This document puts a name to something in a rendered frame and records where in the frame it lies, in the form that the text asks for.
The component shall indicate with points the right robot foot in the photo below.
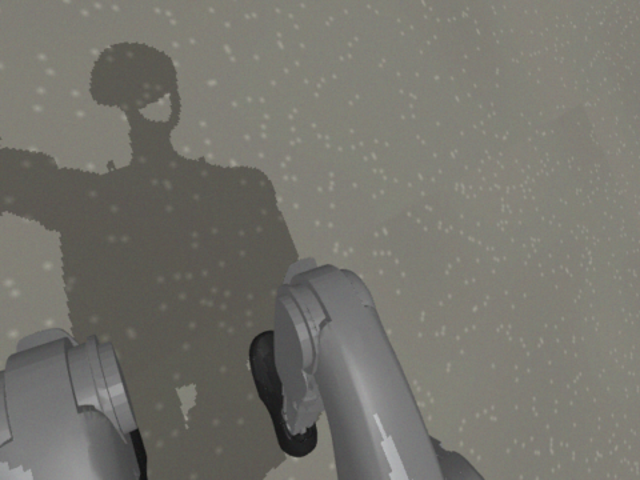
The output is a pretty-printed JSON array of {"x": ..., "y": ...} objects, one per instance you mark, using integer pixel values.
[{"x": 269, "y": 387}]

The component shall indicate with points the left robot foot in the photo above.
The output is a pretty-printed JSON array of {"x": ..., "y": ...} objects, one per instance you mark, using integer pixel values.
[{"x": 140, "y": 453}]

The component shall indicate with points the right robot hand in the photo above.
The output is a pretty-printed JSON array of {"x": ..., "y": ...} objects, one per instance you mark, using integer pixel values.
[{"x": 453, "y": 465}]

